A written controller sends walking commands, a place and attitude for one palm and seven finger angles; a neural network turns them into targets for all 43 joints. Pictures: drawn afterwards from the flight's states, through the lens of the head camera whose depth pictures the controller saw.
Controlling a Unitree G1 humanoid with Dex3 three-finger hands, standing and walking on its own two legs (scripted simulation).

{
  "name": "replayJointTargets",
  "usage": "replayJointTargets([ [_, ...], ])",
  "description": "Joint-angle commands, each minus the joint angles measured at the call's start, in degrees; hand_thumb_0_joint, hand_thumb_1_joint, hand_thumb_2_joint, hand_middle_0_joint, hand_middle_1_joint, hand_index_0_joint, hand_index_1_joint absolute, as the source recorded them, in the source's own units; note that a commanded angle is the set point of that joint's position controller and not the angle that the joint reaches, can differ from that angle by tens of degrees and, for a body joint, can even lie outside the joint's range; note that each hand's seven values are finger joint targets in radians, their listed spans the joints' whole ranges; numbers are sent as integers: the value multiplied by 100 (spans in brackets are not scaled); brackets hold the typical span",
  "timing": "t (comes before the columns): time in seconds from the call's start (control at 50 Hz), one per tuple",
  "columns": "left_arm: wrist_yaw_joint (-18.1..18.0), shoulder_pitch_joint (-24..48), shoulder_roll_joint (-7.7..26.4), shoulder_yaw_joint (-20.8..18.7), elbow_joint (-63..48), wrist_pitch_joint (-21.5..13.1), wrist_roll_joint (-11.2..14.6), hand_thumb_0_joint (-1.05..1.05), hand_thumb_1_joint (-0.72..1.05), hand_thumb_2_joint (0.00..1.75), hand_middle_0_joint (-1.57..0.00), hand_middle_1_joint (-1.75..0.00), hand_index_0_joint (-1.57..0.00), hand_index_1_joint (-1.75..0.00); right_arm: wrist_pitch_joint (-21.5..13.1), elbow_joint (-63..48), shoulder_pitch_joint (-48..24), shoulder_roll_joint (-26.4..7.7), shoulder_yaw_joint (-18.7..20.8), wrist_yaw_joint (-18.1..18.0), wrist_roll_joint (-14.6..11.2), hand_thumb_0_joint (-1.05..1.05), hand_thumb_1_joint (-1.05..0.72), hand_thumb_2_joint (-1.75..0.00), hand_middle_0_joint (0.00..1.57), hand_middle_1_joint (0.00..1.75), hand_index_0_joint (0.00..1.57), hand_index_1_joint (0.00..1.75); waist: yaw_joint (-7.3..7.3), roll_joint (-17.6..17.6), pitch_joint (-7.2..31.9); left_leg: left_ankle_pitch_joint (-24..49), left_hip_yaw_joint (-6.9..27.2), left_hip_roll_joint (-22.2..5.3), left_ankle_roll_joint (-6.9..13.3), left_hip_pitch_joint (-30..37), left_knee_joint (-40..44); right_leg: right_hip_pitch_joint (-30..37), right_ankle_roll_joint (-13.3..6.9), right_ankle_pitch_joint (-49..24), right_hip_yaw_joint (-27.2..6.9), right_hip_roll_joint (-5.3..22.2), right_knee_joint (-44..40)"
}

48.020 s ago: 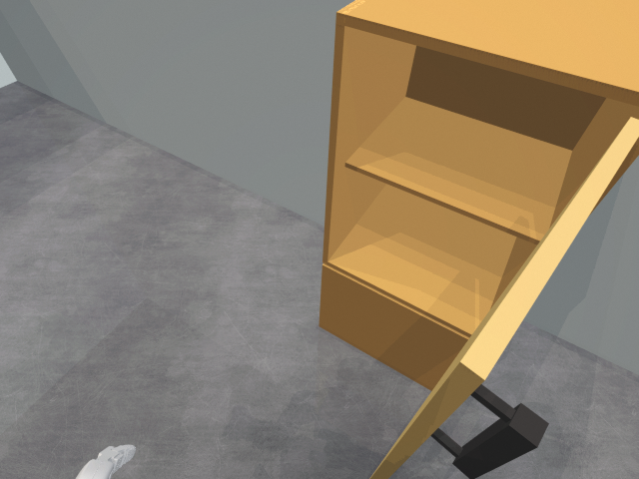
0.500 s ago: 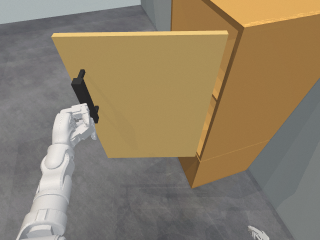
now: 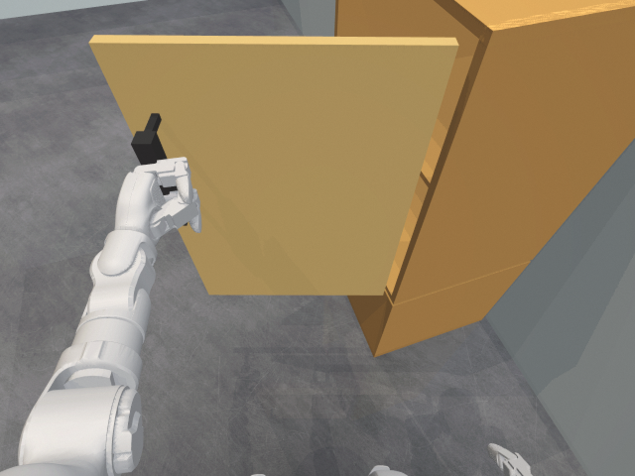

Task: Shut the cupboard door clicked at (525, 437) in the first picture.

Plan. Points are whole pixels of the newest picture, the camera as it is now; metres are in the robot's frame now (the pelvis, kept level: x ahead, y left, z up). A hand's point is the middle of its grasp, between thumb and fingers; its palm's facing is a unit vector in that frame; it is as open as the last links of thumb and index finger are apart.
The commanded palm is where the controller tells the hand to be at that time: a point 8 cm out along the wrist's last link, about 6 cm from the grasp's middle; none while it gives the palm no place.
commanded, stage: push the door shut along its arc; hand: left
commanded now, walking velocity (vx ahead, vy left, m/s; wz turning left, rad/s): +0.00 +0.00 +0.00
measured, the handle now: (167, 172) +0.50 +0.21 +0.08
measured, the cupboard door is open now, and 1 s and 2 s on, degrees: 71 59 42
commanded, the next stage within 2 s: pull the fist back off the door in 1.52 s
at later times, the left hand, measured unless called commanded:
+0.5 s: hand (212, 175) +0.48 +0.14 +0.10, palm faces -0.19 -0.98 -0.03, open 3.1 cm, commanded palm +0.48 +0.19 +0.09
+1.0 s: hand (236, 144) +0.54 +0.12 +0.10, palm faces -0.33 -0.94 +0.00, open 3.0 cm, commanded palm +0.55 +0.17 +0.09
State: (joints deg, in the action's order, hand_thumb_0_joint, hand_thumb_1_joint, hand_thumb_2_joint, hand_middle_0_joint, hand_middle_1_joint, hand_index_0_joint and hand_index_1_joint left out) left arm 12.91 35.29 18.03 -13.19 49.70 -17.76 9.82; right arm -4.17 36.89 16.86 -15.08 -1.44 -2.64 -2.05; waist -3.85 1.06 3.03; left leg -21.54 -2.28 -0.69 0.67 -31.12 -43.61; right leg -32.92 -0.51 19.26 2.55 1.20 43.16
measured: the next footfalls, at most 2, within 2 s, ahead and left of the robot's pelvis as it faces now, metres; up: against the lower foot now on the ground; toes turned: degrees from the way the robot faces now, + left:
none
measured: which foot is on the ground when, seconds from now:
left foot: down 0.00-1.00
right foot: down 0.00-1.00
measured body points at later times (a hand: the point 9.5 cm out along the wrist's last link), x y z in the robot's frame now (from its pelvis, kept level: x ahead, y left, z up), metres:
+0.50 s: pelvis -0.01 +0.00 -0.01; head +0.08 +0.00 +0.43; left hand +0.49 +0.20 +0.10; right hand +0.01 -0.28 -0.13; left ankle +0.00 +0.11 -0.71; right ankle +0.02 -0.11 -0.71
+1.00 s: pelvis -0.01 +0.01 -0.03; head +0.13 +0.01 +0.40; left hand +0.55 +0.17 +0.10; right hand -0.05 -0.26 -0.13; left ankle +0.00 +0.11 -0.71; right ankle +0.02 -0.11 -0.71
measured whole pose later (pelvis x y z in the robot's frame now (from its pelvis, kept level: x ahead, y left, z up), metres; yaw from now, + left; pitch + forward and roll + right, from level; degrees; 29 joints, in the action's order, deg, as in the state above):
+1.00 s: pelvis -0.01 +0.01 -0.03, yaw -2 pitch +20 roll -2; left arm 26.6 67.3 33.3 -18.1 75.1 -14.1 4.9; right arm -1.5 37.1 24.6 -17.1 -2.4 -2.4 0.1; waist -13.5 2.1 3.0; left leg -24.5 -2.1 -2.5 1.5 -49.3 -53.6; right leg -49.7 0.0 19.7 2.5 -0.3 49.3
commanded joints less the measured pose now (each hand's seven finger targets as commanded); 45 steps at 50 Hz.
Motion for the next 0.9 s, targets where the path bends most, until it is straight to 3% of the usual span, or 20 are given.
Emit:
replayJointTargets([
  [0.0, 139, 2639, 1314, -320, -807, -423, 48, 0, 90, 90, -130, -150, -130, -150, -122, -533, 392, -868, 353, -40, -31, 0, -90, -90, 20, 30, 20, 30, -154, -183, 2032, 1523, 202, 60, 27, 695, 432, 953, -64, -1759, -172, -106, -344],
  [0.1, 364, 3400, 1136, -56, -410, -496, 78, 0, 90, 90, -130, -150, -130, -150, -74, -401, 560, -908, 355, -41, -24, 0, -90, -90, 20, 30, 20, 30, -386, -15, 1881, 1258, 238, 66, 45, 652, 356, 536, -65, -1444, -181, -141, -374],
  [0.12, 395, 3476, 1311, -183, -300, -508, 62, 0, 90, 90, -130, -150, -130, -150, -67, -347, 631, -940, 370, -50, -16, 0, -90, -90, 20, 30, 20, 30, -385, -90, 1958, 1229, 254, 63, 52, 618, 337, 557, -74, -1421, -187, -142, -359],
  [0.18, 520, 3806, 1210, -19, -158, -542, 37, 0, 90, 90, -130, -150, -130, -150, -57, -286, 732, -957, 377, -53, -1, 0, -90, -90, 20, 30, 20, 30, -495, 21, 2134, 1238, 286, 69, 66, 659, 267, 437, -72, -1392, -192, -151, -316],
  [0.2, 551, 3858, 1382, -125, -30, -533, 13, 0, 90, 90, -130, -150, -130, -150, -46, -260, 780, -990, 383, -56, 2, 0, -90, -90, 20, 30, 20, 30, -502, -45, 2136, 1178, 309, 61, 68, 607, 247, 390, -73, -1322, -194, -155, -309],
  [0.22, 603, 4084, 1296, -2, -110, -549, 0, 0, 90, 90, -130, -150, -130, -150, -50, -250, 788, -976, 370, -49, 11, 0, -90, -90, 20, 30, 20, 30, -543, 261, 2219, 1233, 320, 70, 59, 692, 229, 297, -84, -1324, -188, -147, -275],
  [0.26, 655, 4168, 1370, -65, -4, -549, 5, 0, 90, 90, -130, -150, -130, -150, -32, -206, 873, -1002, 382, -53, 26, 0, -90, -90, 20, 30, 20, 30, -564, 217, 2337, 1315, 342, 58, 75, 752, 170, 253, -86, -1351, -183, -163, -267],
  [0.3, 712, 4302, 1775, -352, 142, -524, 8, 0, 90, 90, -130, -150, -130, -150, -14, -184, 940, -1055, 369, -62, 34, 0, -90, -90, 20, 30, 20, 30, -570, 96, 2400, 1229, 369, 58, 78, 564, 150, 323, -78, -1328, -209, -165, -248],
  [0.38, 786, 4627, 1798, -301, 523, -451, -38, 0, 90, 90, -130, -150, -130, -150, 8, -173, 1013, -1067, 333, -75, 33, 0, -90, -90, 20, 30, 20, 30, -710, 151, 2187, 995, 360, 59, 107, 327, 100, 110, -70, -1123, -219, -194, -251],
  [0.4, 779, 4792, 2060, -476, 493, -460, -52, 0, 90, 90, -130, -150, -130, -150, 10, -178, 1070, -1100, 331, -78, 46, 0, -90, -90, 20, 30, 20, 30, -697, 135, 2253, 990, 391, 54, 104, 265, 81, 133, -68, -1099, -236, -190, -223],
  [0.48, 885, 4874, 2114, -441, 612, -464, -131, 0, 90, 90, -130, -150, -130, -150, 14, -223, 1161, -1111, 323, -51, 68, 0, -90, -90, 20, 30, 20, 30, -737, 350, 2544, 1140, 390, 51, 107, 372, -38, 35, -75, -1184, -232, -219, -151],
  [0.52, 961, 4934, 2342, -600, 829, -400, -140, 0, 90, 90, -130, -150, -130, -150, 27, -219, 1222, -1150, 319, -53, 74, 0, -90, -90, 20, 30, 20, 30, -767, 133, 2522, 1013, 368, 48, 128, 144, -86, 100, -60, -1132, -271, -225, -170],
  [0.56, 1043, 5210, 2285, -494, 929, -347, -119, 0, 90, 90, -130, -150, -130, -150, 41, -221, 1292, -1155, 301, -75, 63, 0, -90, -90, 20, 30, 20, 30, -865, 139, 2430, 1016, 378, 59, 150, 29, -131, 48, -71, -1158, -249, -242, -127],
  [0.58, 1093, 5395, 2218, -377, 912, -322, -152, 0, 90, 90, -130, -150, -130, -150, 37, -207, 1285, -1158, 295, -64, 70, 0, -90, -90, 20, 30, 20, 30, -915, 369, 2433, 1015, 387, 47, 130, 103, -139, -122, -61, -1117, -246, -243, -123],
  [0.66, 1150, 5484, 2698, -755, 1075, -220, -148, 0, 90, 90, -130, -150, -130, -150, 49, -232, 1441, -1215, 289, -80, 95, 0, -90, -90, 20, 30, 20, 30, -894, 372, 2687, 1214, 374, 54, 160, 22, -296, -69, -81, -1265, -255, -277, -44],
  [0.68, 1179, 5658, 2718, -689, 1055, -204, -183, 0, 90, 90, -130, -150, -130, -150, 58, -209, 1465, -1220, 279, -77, 108, 0, -90, -90, 20, 30, 20, 30, -961, 330, 2741, 1238, 412, 33, 149, 10, -291, -85, -59, -1294, -242, -272, -24],
  [0.78, 1266, 5699, 2669, -648, 1065, -179, -258, 0, 90, 90, -130, -150, -130, -150, 84, -225, 1602, -1230, 310, -47, 156, 0, -90, -90, 20, 30, 20, 30, -929, 675, 3067, 1701, 467, 13, 111, 345, -459, -380, -91, -1502, -177, -310, 121],
  [0.82, 1280, 5731, 2585, -571, 1286, -78, -295, 0, 90, 90, -130, -150, -130, -150, 120, -193, 1666, -1236, 311, -31, 172, 0, -90, -90, 20, 30, 20, 30, -1001, 561, 2782, 1621, 484, -8, 108, 215, -470, -564, -78, -1385, -140, -318, 101],
  [0.86, 1290, 5844, 2548, -576, 1313, -21, -251, 0, 90, 90, -130, -150, -130, -150, 133, -229, 1733, -1245, 309, -50, 173, 0, -90, -90, 20, 30, 20, 30, -1054, 456, 2814, 1671, 449, 20, 143, 147, -497, -491, -86, -1482, -123, -341, 124],
  [0.88, 1285, 5835, 2756, -698, 1413, 25, -318, 0, 90, 90, -130, -150, -130, -150, 158, -202, 1752, -1278, 317, -48, 184, 0, -90, -90, 20, 30, 20, 30, -1034, 352, 2851, 1636, 468, -5, 131, 88, -518, -483, -72, -1467, -143, -343, 125],
])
